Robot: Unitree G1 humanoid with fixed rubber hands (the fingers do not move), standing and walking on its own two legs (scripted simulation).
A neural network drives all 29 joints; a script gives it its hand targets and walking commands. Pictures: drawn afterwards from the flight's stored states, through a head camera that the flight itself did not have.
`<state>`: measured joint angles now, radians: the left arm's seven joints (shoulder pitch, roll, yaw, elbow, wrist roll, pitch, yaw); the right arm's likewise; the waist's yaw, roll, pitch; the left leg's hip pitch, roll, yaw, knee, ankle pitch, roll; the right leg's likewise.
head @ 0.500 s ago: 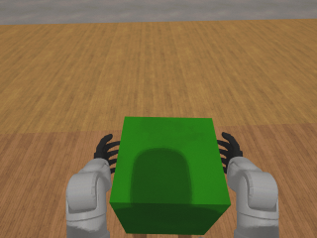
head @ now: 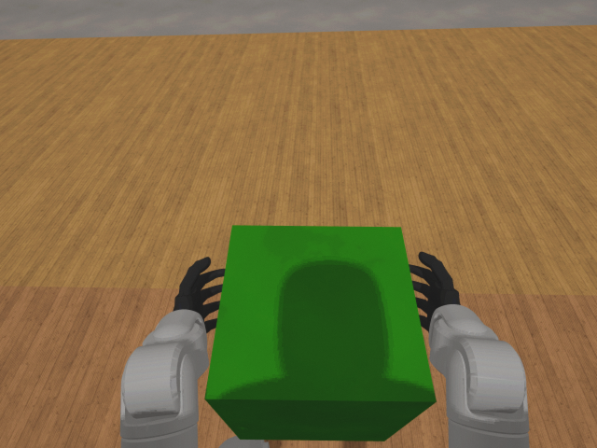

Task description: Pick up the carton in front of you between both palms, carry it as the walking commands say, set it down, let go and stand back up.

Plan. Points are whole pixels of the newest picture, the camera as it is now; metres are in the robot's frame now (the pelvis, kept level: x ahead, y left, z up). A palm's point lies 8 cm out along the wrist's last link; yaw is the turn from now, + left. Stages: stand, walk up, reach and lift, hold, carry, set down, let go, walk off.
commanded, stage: carry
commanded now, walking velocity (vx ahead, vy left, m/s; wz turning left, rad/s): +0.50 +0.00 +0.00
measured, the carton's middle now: (314, 341) +0.26 +0.01 +0.00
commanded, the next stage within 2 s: none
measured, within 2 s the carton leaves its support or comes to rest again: neither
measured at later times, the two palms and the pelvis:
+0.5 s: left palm (223, 133) +0.61 +0.17 +0.09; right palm (390, 128) +0.61 -0.13 +0.09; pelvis +0.35 +0.03 +0.00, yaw -2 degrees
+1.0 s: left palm (260, 54) +0.95 +0.13 +0.08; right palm (383, 51) +0.95 -0.17 +0.07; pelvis +0.69 -0.02 +0.00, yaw -1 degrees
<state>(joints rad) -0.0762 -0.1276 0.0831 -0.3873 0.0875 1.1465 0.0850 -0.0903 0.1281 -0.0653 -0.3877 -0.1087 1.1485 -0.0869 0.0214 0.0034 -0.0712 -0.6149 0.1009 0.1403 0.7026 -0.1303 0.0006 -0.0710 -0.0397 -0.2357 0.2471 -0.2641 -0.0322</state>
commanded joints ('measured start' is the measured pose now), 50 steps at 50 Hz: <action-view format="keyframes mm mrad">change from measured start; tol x32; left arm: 1 -436 -848 -709 -108 -397 22 -274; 50 -573 -778 -724 -42 -402 -10 -254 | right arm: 1 -404 897 713 -81 371 11 223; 50 -554 819 733 -30 394 -11 221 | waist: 1 -1 -147 -130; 9 -54 322 -348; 30 -14 146 -156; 33 12 -335 -350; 50 26 -139 -119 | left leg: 1 20 -37 71 -132 77 11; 7 588 -67 91 -239 -34 44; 9 910 338 -674 -496 -153 247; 30 674 101 115 -241 551 55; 33 42 -122 26 500 -289 -34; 35 -52 -42 -138 670 -311 20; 50 5 -50 51 -109 119 23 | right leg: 1 152 -204 90 -59 413 -79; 6 108 -155 -23 251 626 -18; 9 -546 64 93 967 -189 66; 11 -618 -40 223 1092 -167 11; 27 -507 -18 11 280 243 10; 31 -8 54 -46 213 137 -9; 33 381 -397 725 23 -68 -193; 50 126 -172 108 -27 429 -104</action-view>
